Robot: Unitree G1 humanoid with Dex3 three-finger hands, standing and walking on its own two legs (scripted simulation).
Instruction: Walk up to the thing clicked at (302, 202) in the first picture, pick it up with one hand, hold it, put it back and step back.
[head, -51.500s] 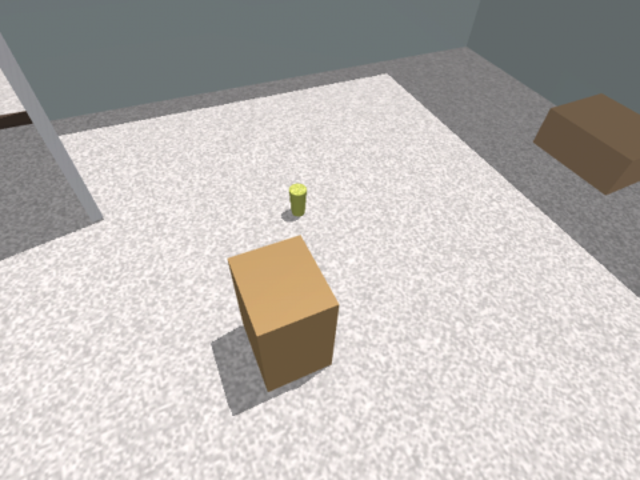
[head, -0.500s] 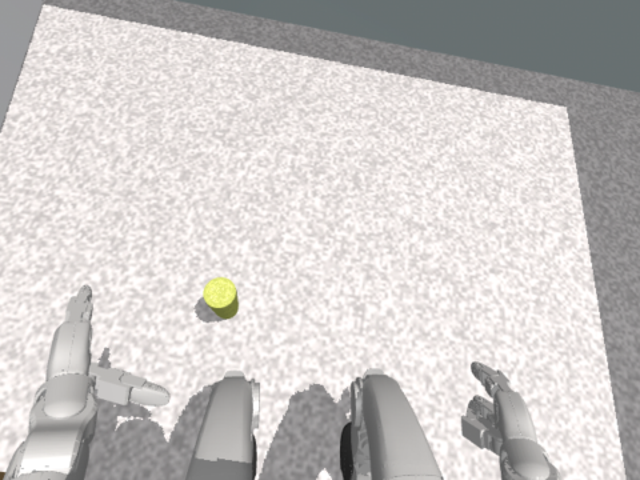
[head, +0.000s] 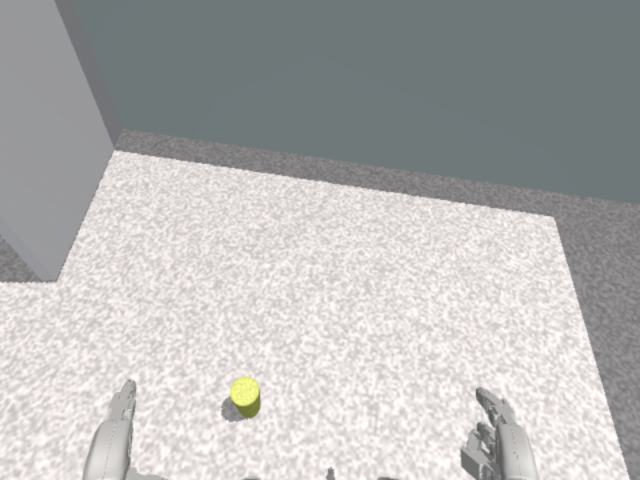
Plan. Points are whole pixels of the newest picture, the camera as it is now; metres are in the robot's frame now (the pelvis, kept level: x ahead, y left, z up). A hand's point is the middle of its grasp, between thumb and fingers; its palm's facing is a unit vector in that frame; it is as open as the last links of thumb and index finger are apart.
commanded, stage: home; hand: left
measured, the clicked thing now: (247, 399) +0.43 +0.18 -0.65
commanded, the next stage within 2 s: stand in 1.56 s
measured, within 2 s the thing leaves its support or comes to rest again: neither
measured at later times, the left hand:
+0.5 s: hand (176, 465) +0.16 +0.17 -0.05, palm faces +0.11 -0.95 -0.29, open 17.6 cm
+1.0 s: hand (172, 474) +0.15 +0.17 -0.05, palm faces +0.11 -0.95 -0.28, open 17.5 cm
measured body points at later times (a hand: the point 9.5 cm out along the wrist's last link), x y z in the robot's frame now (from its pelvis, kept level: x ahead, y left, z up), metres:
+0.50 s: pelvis +0.00 -0.01 +0.01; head +0.02 -0.01 +0.45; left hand +0.15 +0.22 -0.03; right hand +0.16 -0.26 -0.07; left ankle +0.00 +0.12 -0.68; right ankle +0.00 -0.14 -0.68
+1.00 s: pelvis -0.01 -0.01 +0.01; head +0.01 -0.01 +0.46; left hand +0.15 +0.22 -0.03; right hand +0.15 -0.25 -0.07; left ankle +0.00 +0.12 -0.68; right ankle +0.00 -0.14 -0.68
